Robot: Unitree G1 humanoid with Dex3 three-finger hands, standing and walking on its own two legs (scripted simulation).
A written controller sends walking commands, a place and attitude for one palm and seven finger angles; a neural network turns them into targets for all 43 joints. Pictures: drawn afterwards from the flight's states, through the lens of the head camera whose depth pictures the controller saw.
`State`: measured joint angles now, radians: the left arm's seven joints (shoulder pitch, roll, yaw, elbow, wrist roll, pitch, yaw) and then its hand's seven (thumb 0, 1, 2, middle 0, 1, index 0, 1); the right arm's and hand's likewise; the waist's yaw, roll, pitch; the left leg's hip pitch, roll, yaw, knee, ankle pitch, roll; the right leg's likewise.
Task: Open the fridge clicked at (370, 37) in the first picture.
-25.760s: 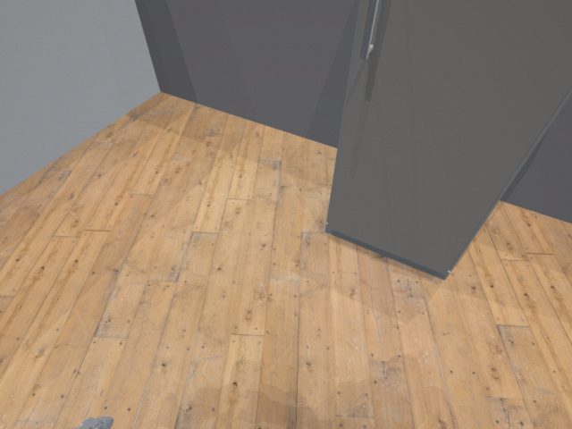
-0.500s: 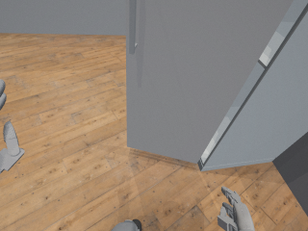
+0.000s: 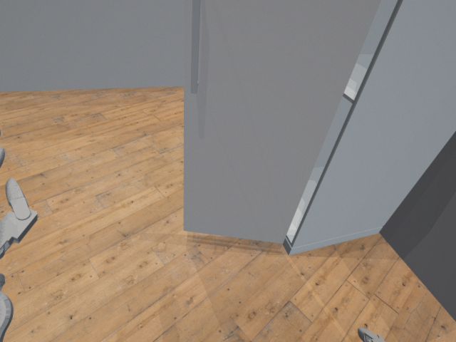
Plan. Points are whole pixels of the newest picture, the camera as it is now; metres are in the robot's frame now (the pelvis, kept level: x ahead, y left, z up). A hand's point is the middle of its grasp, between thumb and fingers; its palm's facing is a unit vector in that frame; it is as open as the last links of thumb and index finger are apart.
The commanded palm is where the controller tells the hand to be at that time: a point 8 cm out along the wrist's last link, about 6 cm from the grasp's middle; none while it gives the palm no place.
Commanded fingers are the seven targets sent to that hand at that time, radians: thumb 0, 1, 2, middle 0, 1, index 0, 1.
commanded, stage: stop stepping back and stand still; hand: left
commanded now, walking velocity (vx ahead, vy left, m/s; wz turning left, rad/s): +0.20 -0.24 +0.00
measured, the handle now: (196, 34) +0.80 +0.15 +0.26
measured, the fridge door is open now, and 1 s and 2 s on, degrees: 67 67 67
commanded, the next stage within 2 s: let the arm hang, fingers relaxed in 0.78 s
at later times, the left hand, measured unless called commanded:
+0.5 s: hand (20, 234) +0.19 +0.28 +0.18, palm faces +0.50 -0.79 -0.35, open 7.4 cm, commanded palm +0.12 +0.32 +0.20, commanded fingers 0.00 0.90 0.90 -0.20 -0.30 -0.20 -0.30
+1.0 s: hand (58, 279) +0.21 +0.29 +0.02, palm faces +0.16 -0.87 -0.48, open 7.4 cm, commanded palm none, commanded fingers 0.00 0.90 0.90 -0.20 -0.30 -0.20 -0.30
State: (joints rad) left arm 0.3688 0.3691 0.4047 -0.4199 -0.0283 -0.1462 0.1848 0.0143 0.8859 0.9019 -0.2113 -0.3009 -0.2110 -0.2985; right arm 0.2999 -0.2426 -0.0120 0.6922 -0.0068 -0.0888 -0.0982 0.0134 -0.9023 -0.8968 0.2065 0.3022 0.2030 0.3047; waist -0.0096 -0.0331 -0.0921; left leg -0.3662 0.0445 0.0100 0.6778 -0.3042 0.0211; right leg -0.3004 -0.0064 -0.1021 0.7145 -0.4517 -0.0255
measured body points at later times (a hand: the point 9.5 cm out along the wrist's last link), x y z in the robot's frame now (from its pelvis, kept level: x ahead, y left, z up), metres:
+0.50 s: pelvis -0.01 +0.02 +0.00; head -0.03 +0.03 +0.45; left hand +0.15 +0.32 +0.20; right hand +0.13 -0.24 -0.08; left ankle +0.04 +0.14 -0.72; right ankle -0.05 -0.08 -0.72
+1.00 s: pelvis +0.00 +0.04 +0.01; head +0.00 +0.01 +0.46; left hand +0.20 +0.34 +0.05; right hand +0.17 -0.22 -0.10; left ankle +0.04 +0.14 -0.72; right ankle -0.05 -0.08 -0.72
